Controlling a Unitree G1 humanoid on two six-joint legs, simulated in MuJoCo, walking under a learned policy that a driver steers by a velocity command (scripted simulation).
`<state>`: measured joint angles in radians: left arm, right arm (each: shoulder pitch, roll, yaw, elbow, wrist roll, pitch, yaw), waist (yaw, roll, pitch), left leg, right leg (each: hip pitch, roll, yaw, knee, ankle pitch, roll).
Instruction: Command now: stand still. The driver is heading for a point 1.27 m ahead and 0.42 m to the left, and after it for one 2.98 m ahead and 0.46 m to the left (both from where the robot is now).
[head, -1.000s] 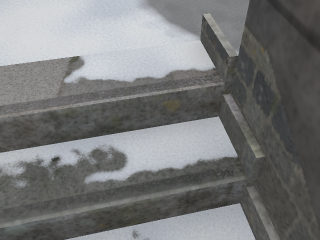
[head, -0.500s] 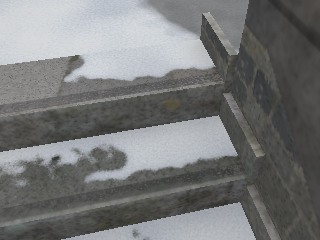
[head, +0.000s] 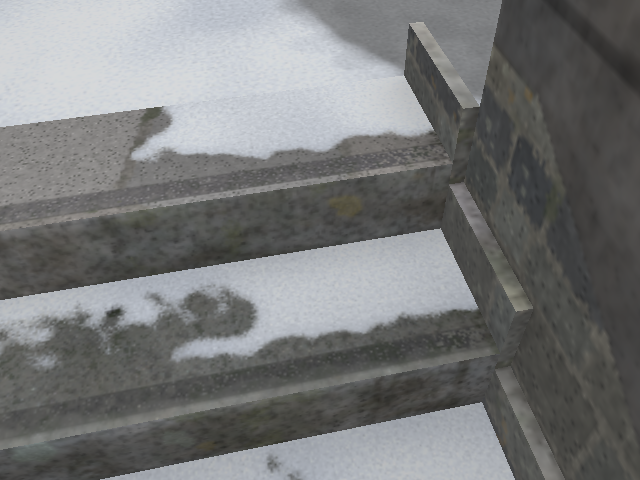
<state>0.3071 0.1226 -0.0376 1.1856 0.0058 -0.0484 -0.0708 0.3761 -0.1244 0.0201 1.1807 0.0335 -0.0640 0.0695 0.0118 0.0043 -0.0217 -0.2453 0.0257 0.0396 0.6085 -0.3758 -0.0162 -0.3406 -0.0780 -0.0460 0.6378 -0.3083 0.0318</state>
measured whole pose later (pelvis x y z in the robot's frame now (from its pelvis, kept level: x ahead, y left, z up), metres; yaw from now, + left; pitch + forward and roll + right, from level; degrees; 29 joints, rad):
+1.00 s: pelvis +0.00 +0.00 +0.00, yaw +0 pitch +1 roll +1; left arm 0.29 0.13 -0.04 1.18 0.00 -0.06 -0.07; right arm 0.37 -0.13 0.02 1.18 0.03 -0.07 0.07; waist 0.01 0.00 -0.02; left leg -0.26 0.03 0.04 0.63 -0.38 -0.02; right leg -0.35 -0.08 -0.06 0.65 -0.31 0.03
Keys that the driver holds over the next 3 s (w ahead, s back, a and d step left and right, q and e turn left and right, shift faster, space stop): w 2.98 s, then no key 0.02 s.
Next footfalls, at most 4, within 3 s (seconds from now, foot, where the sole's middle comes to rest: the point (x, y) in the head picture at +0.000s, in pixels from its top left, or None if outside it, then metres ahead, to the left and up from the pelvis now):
none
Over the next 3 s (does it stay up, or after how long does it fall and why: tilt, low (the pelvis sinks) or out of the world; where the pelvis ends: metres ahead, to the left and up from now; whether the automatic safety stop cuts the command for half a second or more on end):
stays up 0.00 0.00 0.00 its command is cut before an obstacle from the start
